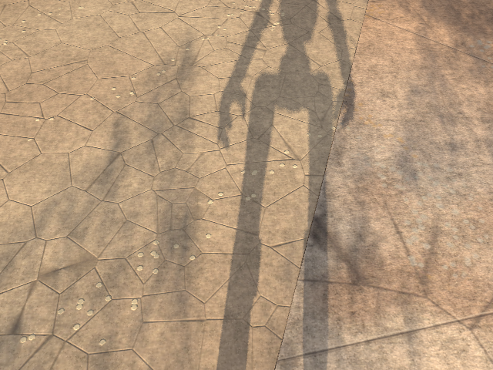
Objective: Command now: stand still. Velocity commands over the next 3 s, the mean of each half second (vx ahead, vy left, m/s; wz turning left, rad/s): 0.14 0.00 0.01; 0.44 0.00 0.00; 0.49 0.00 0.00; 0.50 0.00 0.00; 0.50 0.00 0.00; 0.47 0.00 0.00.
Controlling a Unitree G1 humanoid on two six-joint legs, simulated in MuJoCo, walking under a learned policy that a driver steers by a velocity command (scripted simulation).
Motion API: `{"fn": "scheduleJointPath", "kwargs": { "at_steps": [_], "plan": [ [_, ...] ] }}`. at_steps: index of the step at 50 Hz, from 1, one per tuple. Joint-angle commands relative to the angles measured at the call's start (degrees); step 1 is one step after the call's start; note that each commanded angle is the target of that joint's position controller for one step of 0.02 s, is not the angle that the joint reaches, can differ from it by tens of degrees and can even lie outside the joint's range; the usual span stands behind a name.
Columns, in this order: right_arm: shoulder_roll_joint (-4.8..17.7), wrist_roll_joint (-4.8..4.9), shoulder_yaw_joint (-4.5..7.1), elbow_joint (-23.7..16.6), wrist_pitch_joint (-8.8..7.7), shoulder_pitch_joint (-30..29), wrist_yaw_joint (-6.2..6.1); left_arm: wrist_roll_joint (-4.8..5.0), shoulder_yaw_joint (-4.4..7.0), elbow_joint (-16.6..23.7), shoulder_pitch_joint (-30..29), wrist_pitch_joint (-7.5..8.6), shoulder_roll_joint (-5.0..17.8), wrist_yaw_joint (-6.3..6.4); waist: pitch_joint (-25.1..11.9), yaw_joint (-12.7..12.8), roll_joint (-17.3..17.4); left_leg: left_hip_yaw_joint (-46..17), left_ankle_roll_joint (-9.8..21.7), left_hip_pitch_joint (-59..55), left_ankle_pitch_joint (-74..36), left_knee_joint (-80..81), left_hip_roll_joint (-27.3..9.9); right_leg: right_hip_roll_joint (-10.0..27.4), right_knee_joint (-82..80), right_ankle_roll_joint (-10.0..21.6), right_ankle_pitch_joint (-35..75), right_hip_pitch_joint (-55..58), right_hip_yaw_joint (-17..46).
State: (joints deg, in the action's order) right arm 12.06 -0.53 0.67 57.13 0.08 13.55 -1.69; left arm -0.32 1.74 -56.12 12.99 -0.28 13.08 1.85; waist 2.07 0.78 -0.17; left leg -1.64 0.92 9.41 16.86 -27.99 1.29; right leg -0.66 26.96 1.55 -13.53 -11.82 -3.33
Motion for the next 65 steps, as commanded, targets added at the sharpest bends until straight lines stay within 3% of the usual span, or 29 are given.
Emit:
{"fn": "scheduleJointPath", "kwargs": {
  "at_steps": [1,11,12,15,18,22,24,25,26,27,28,29,30,32,35,39,42,45,47,48,49,50,51,52,53,55,57,60,65],
  "plan": [
    [6.1,0.03,1.09,-0.7,-0.51,1.5,-0.04,0.09,1.08,0.8,1.3,0.10,5.5,0.24,-1.0,0.1,0.5,-3.6,1.3,3.7,-13.0,5.4,-3.8,3.9,-2.9,0.2,12.0,4.3,4.0],
    [5.1,0.01,0.89,2.7,-0.31,3.1,-0.29,0.14,1.06,-2.8,1.3,-0.41,4.7,0.50,-1.4,0.0,0.7,-2.5,1.5,2.7,-5.6,7.1,-2.8,3.2,-3.4,0.1,5.1,4.4,3.2],
    [3.4,-0.90,0.32,3.7,0.01,5.4,-0.86,-1.48,0.01,-3.9,4.2,-0.65,1.9,0.05,-1.2,0.0,2.0,-6.5,3.5,2.0,3.5,9.5,-5.2,4.2,-3.2,1.3,-4.0,3.3,4.4],
    [8.7,-0.92,2.18,4.0,0.81,8.5,-0.95,-1.78,0.47,-1.4,-1.1,-0.64,3.2,-0.97,7.4,-2.8,6.8,-17.6,9.5,2.5,32.0,15.5,-10.8,-0.5,6.9,2.6,-18.7,-11.5,0.3],
    [8.6,-1.34,2.89,4.9,-0.02,11.2,-0.71,-2.03,0.30,1.3,-4.1,0.86,2.2,-2.02,9.8,-4.2,9.1,-27.5,14.4,-0.3,30.2,21.2,-18.9,2.3,20.6,2.7,-15.0,-20.4,1.0],
    [8.1,-0.93,3.48,3.9,-1.71,6.5,-0.44,-0.74,0.84,1.9,-0.2,2.99,2.3,-3.02,6.7,-0.2,7.5,-16.4,10.8,2.1,15.6,17.7,-14.2,2.8,11.5,2.9,-10.3,-10.1,0.4],
    [7.5,-0.61,3.58,3.3,-1.86,3.7,-0.12,-0.45,1.32,-2.9,12.8,3.13,1.0,-2.35,4.7,5.6,3.9,-9.3,8.5,13.2,11.0,9.1,-9.1,-2.0,0.5,2.3,-2.2,11.0,-4.7],
    [5.3,-1.01,3.03,3.0,-2.41,3.7,0.28,-0.88,2.07,-4.7,18.6,3.57,2.8,-1.81,3.2,7.6,-3.2,-3.8,7.3,18.4,6.2,-3.9,-4.9,1.2,-3.9,1.9,-5.1,19.2,1.1],
    [-0.9,-0.65,1.41,0.7,-3.21,4.3,1.00,-1.25,3.19,-5.0,25.0,3.92,9.2,-1.22,-2.2,7.9,-19.2,4.6,3.9,26.8,12.0,-24.9,1.6,18.1,-15.8,5.1,-23.5,24.7,28.5],
    [2.3,-1.11,2.36,0.5,-3.38,5.3,1.57,-0.69,3.16,-6.3,25.2,2.87,9.9,-1.25,0.6,6.0,-17.9,1.9,3.9,32.4,13.7,-38.5,2.9,23.8,-24.5,9.7,-33.3,18.4,45.4],
    [3.3,-1.80,2.55,-0.3,-3.24,2.5,1.90,-0.92,2.44,-4.2,17.7,2.84,7.6,-1.29,8.2,2.4,-7.9,0.4,4.4,36.0,8.9,-46.1,-1.8,23.4,-23.2,10.4,-35.0,12.1,40.6],
    [2.7,-1.77,2.33,-0.2,-3.59,1.4,2.31,-0.86,1.83,-2.7,13.0,3.53,5.5,-1.76,9.7,1.1,-2.1,0.2,4.6,35.7,3.5,-48.4,-4.1,19.8,-20.8,10.0,-26.3,8.7,31.7],
    [0.8,-1.37,1.99,0.5,-3.83,2.9,2.55,-1.43,1.41,-2.6,12.6,3.97,4.4,-2.07,7.5,0.2,-2.8,1.2,4.8,35.6,1.2,-53.4,-4.7,16.4,-19.2,9.4,-16.9,9.6,25.7],
    [1.3,-1.45,2.24,-0.2,-3.47,3.2,2.82,-1.58,0.25,-4.3,14.8,4.87,1.8,-2.19,4.2,-0.8,-3.3,2.9,4.9,37.9,0.3,-60.1,-4.9,13.3,-17.0,8.7,-0.9,11.5,18.0],
    [0.0,-1.21,1.70,-3.8,-2.21,-1.8,2.43,-1.89,-0.61,-7.4,20.8,5.29,1.3,-2.12,3.9,-0.4,-2.5,4.6,5.3,50.1,4.5,-73.4,-3.4,12.6,-12.4,9.4,16.3,16.1,13.9],
    [-1.5,-1.57,-0.37,-12.1,-1.67,-15.2,2.70,-1.70,-2.15,-8.8,24.6,5.32,-0.3,-0.61,5.9,0.6,-1.4,6.3,4.7,57.7,3.0,-64.8,-4.7,12.3,-16.8,8.7,14.5,13.6,12.9],
    [-1.0,-1.62,-1.24,-15.2,-1.33,-18.8,3.15,-0.51,-2.54,-8.9,24.0,5.85,0.3,0.67,6.0,-0.6,-2.9,7.8,3.9,53.4,-0.5,-51.8,-5.3,12.7,-20.7,8.1,26.2,13.8,9.8],
    [-2.7,0.08,-2.89,-15.7,-0.86,-20.6,2.90,0.56,-2.54,-8.0,21.7,5.56,1.1,0.18,5.8,-0.8,-3.6,14.0,5.8,32.8,-1.1,-30.5,-1.2,10.6,-23.7,7.5,51.4,8.7,2.9],
    [-0.5,-0.13,-1.92,-13.6,-0.77,-14.9,2.00,0.08,-2.02,-9.0,25.8,5.33,3.6,-0.31,0.5,-2.3,-9.0,20.1,7.8,23.2,6.6,-30.9,6.0,13.0,-12.4,7.3,86.3,14.5,0.7],
    [0.7,0.36,-1.14,-11.3,-1.43,-6.1,1.53,-0.45,-1.54,-9.1,25.9,5.22,4.8,-0.36,-3.4,-6.3,-11.3,17.3,9.7,15.5,7.2,-27.8,6.6,14.2,-1.8,7.3,91.7,15.5,1.1],
    [2.2,0.68,-0.26,-10.0,-1.88,-1.3,0.89,-0.68,-0.68,-8.3,23.3,5.17,6.6,-0.33,-5.7,-9.7,-12.1,9.8,10.9,10.3,3.6,-20.3,4.3,15.0,7.0,5.8,83.9,16.7,2.8],
    [4.0,0.55,0.82,-6.4,-2.37,4.7,0.48,0.71,-0.42,-6.7,22.6,5.03,5.5,-1.28,-9.3,-10.8,-7.6,6.0,12.5,-4.8,2.4,-16.8,2.6,11.4,19.6,4.2,75.1,4.5,-0.4],
    [7.9,-0.36,2.98,-3.7,-1.86,11.4,0.50,1.66,-0.05,-4.4,20.1,5.27,5.5,-2.19,-12.4,-13.4,0.3,-12.8,17.8,-17.7,10.9,-7.4,-6.6,3.2,39.6,2.1,44.3,-11.8,0.0],
    [10.0,-0.86,3.74,-2.6,-1.71,11.6,0.69,1.05,0.37,-0.5,13.7,5.68,4.1,-3.00,-15.4,-12.5,7.4,-37.2,22.2,-16.3,7.1,4.1,-19.0,-5.0,60.7,1.7,-4.8,-18.5,3.7],
    [9.8,-0.84,3.90,-3.2,-2.14,4.7,0.69,-0.09,1.24,3.2,8.8,5.60,5.1,-3.17,-8.3,-7.4,-1.6,-36.4,19.3,-6.2,11.9,7.3,-18.3,-0.9,62.5,3.6,-3.7,-21.6,10.6],
    [3.2,-1.79,2.69,-2.0,-3.31,-0.6,0.30,-0.31,1.16,5.2,7.8,4.49,1.7,-3.10,2.2,-1.8,-6.1,-25.4,14.2,7.8,7.7,9.8,-16.1,3.7,54.5,4.8,-0.5,-21.8,10.3],
    [-1.5,-1.54,1.53,-0.2,-4.92,-0.9,0.18,-0.84,1.15,4.6,11.5,2.31,0.2,-2.29,3.3,1.9,-1.7,-15.3,11.7,14.1,1.1,11.2,-12.5,4.4,48.7,3.5,-1.2,-16.7,9.9],
    [1.4,-0.64,2.02,2.1,-7.02,2.9,0.51,-1.50,1.37,7.6,6.2,0.87,0.4,-2.44,4.6,2.6,1.6,-7.8,12.1,13.7,-7.0,15.7,-10.0,3.9,41.9,2.0,3.3,-19.0,7.6],
    [4.0,-0.91,2.37,2.4,-7.19,8.3,0.36,-1.39,1.57,12.7,-7.0,1.65,2.6,-3.79,3.1,-0.4,1.3,-2.9,11.3,0.7,-18.7,17.4,-7.7,4.6,23.2,-0.6,14.9,-24.0,3.3]
  ]
}}
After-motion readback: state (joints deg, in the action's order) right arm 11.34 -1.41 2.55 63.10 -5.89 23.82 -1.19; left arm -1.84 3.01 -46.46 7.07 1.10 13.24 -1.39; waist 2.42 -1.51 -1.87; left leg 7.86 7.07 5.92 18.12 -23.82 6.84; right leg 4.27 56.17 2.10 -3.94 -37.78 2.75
